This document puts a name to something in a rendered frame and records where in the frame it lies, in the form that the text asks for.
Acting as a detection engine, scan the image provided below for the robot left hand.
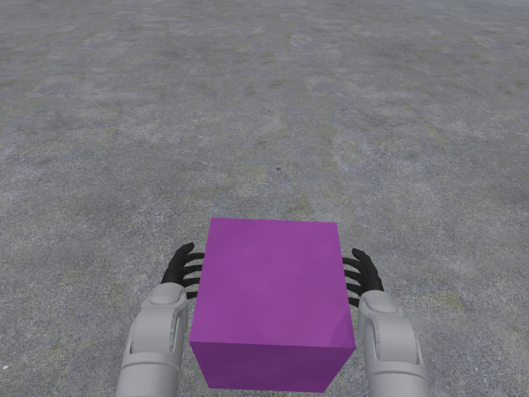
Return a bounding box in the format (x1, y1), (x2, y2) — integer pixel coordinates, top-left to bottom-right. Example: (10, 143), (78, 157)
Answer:
(160, 242), (205, 299)

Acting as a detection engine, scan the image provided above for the left robot forearm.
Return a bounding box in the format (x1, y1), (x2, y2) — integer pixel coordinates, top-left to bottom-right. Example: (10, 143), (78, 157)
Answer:
(115, 282), (188, 397)

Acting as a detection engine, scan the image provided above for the carton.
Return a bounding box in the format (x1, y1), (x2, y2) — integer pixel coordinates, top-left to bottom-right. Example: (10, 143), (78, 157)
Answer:
(189, 218), (356, 393)

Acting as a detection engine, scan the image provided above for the robot right hand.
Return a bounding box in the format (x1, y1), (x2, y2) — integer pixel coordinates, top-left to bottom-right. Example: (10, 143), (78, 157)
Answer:
(342, 248), (384, 308)

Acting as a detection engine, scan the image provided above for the right robot forearm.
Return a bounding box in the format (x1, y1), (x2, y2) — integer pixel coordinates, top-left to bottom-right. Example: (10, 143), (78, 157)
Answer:
(357, 290), (431, 397)

